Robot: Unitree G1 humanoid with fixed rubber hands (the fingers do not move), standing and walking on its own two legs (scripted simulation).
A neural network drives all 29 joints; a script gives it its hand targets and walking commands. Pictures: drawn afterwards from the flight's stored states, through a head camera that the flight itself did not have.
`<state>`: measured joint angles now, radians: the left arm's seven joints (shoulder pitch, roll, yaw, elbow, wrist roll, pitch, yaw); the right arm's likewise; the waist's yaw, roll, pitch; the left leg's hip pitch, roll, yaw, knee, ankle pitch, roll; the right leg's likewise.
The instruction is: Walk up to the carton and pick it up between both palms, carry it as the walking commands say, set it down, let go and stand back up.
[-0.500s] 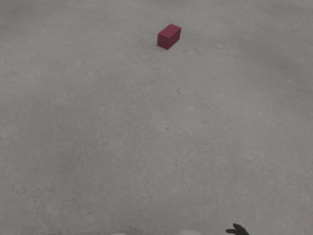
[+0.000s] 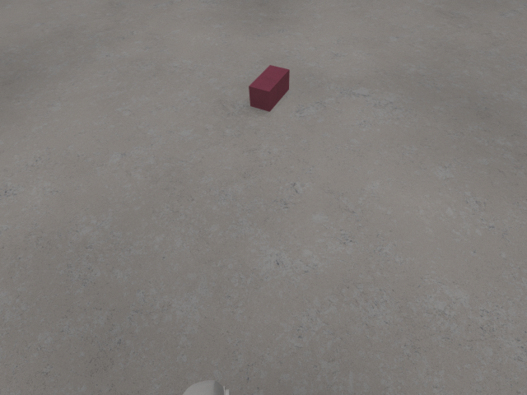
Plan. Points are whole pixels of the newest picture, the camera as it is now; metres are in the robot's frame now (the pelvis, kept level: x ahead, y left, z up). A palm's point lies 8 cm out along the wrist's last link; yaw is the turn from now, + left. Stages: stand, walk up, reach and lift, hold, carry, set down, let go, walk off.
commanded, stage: walk up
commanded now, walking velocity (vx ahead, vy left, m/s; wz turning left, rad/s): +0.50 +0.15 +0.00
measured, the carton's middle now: (269, 87) +1.98 -0.06 -0.69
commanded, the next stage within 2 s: none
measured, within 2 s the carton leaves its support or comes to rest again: neither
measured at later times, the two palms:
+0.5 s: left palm (118, 344) +0.23 +0.28 -0.15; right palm (394, 355) +0.19 -0.21 -0.11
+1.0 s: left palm (138, 276) +0.36 +0.26 -0.12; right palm (354, 205) +0.51 -0.21 -0.12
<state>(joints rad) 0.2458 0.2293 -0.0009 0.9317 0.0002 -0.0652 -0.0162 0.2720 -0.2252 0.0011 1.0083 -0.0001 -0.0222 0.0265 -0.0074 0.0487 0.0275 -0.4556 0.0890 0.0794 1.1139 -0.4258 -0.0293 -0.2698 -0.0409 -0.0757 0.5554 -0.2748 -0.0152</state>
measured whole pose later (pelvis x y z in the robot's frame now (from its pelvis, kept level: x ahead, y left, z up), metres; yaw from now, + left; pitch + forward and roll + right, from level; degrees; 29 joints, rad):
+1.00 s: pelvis +0.36 +0.01 +0.00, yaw +0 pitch +0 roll -1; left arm 0.36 0.23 0.00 0.94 0.00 -0.06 -0.02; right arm 0.08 -0.22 0.00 0.93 0.00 -0.02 0.04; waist 0.07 0.04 0.00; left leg -0.46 0.11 0.08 0.87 -0.41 -0.03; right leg -0.17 -0.02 -0.08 0.47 -0.30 0.00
